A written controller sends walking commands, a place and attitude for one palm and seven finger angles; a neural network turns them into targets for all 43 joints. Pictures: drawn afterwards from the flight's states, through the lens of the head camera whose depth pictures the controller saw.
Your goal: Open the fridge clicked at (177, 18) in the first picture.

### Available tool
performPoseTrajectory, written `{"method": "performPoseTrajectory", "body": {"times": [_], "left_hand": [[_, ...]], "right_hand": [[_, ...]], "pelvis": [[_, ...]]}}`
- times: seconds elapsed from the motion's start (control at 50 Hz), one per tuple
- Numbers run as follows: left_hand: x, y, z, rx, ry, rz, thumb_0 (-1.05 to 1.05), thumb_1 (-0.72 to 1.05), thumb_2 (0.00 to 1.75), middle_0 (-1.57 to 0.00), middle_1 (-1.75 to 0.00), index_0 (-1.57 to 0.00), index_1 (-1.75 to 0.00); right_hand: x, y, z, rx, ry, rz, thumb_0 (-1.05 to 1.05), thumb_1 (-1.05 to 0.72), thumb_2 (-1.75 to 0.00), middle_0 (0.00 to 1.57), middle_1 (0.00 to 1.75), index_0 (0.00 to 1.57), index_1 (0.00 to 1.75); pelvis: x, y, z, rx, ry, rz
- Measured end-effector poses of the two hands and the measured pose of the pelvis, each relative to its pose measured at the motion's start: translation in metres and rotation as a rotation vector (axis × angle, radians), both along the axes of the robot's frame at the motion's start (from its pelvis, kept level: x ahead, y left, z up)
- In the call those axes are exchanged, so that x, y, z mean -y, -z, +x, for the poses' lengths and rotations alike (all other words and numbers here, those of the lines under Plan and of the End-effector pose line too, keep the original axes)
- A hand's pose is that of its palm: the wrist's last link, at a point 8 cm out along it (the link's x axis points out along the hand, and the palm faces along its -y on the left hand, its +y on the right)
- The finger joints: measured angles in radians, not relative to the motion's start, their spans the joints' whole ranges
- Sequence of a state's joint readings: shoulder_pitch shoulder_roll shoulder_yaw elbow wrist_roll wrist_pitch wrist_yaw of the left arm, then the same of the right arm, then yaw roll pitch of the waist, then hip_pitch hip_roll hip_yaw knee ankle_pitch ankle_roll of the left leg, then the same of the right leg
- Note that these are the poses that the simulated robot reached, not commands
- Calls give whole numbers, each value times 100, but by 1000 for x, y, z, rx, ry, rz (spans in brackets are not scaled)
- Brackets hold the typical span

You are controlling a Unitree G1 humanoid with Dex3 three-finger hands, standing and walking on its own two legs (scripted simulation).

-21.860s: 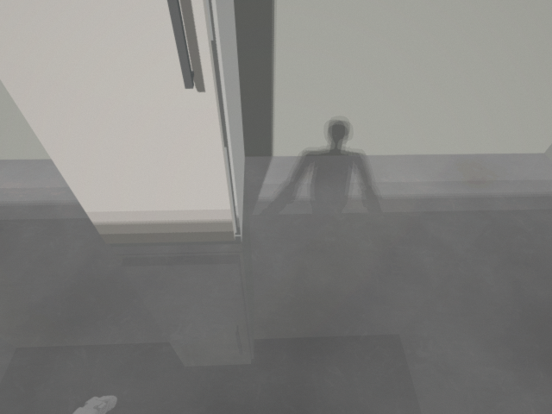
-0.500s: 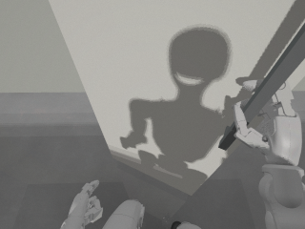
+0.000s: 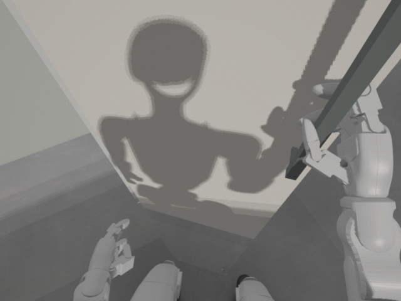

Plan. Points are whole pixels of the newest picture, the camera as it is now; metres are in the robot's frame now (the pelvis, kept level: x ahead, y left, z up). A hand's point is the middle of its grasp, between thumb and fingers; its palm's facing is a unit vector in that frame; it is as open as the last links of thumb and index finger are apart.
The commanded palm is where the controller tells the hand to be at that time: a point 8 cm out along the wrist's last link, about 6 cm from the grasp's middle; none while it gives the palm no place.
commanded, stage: walk backward, drawing the door open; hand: right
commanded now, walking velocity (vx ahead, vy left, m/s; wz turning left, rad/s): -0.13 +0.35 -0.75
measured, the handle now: (337, 94) +0.36 -0.14 +0.24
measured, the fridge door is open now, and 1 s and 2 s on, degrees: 43 70 68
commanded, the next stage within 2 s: stop walking and hold the door back in 0.62 s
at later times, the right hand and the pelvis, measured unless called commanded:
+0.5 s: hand (263, 232) +0.19 -0.05 +0.19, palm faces +0.45 +0.87 -0.21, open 6.7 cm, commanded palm +0.14 -0.08 +0.19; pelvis -0.02 +0.20 +0.00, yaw -24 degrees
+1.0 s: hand (207, 279) +0.14 +0.01 +0.19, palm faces +0.79 +0.59 -0.18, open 5.9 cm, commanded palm +0.10 -0.03 +0.18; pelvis +0.01 +0.35 -0.01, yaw -44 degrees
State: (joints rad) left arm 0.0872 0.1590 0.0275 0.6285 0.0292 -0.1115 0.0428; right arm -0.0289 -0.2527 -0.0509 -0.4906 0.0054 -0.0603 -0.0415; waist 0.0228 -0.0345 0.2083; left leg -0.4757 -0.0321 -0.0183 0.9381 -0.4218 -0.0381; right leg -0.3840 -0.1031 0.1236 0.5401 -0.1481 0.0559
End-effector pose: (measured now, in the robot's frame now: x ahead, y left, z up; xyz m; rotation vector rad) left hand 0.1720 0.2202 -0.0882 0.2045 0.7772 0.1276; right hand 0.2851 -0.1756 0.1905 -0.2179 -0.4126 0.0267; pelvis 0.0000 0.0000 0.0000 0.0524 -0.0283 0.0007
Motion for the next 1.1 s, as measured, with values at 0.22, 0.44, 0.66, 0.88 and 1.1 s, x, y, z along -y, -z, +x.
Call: {"method": "performPoseTrajectory", "body": {"times": [0.22, 0.44, 0.66, 0.88, 1.1], "left_hand": [[-58, 6, 10, -38, 147, 19, 2, 90, 90, -20, -30, -20, -30], [-85, 1, 27, -45, 384, -5, 1, 90, 90, -20, -30, -20, -30], [-140, 3, 79, -21, 503, 1, 2, 90, 90, -20, -30, -20, -30], [-152, -2, 102, -2, 706, 45, 1, 90, 90, -20, -30, -20, -30], [-169, 8, 108, -26, 841, -19, 1, 90, 90, -20, -30, -20, -30]], "right_hand": [[-37, -1, -68, -6, 211, 24, -7, -63, -82, 46, 140, 23, 128], [-73, 0, -119, 4, 369, 10, -7, -64, -81, 48, 140, 23, 128], [-123, -3, -167, -27, 650, 8, -6, -65, -83, 46, 140, 25, 132], [-159, 2, -196, 67, 765, 51, -5, -65, -85, 50, 140, 31, 135], [-163, -6, -189, -77, 942, 40, -7, -67, -84, 50, 141, 38, 139]], "pelvis": [[-84, 2, -20, -6, 217, -62], [-167, -3, -31, -6, 377, 1], [-252, -1, -11, -28, 535, -56], [-310, 6, -3, -6, 708, -40], [-371, 3, -1, -16, 777, -93]]}}
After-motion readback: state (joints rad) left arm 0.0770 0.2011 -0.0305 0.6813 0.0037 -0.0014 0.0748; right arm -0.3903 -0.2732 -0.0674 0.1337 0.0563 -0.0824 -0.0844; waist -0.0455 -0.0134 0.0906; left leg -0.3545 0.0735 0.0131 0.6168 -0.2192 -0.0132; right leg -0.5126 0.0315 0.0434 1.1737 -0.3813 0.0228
